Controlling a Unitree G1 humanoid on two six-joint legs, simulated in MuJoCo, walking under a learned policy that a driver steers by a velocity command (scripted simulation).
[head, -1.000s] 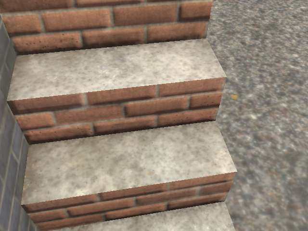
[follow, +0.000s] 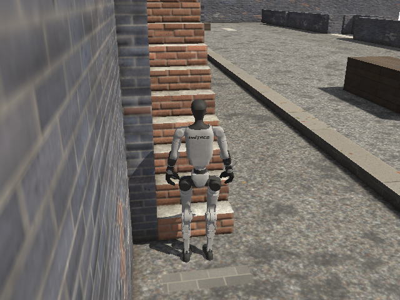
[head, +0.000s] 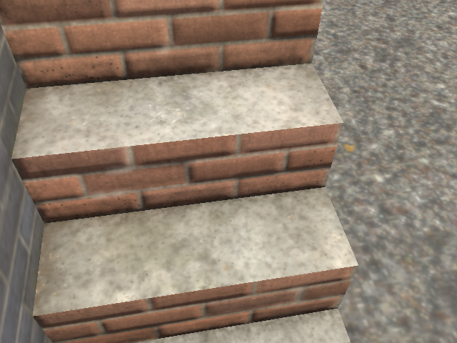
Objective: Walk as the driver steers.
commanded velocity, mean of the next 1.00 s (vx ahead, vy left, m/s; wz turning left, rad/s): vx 0.50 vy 0.00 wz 0.00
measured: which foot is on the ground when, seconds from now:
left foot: down 0.00-1.00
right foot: down 0.00-1.00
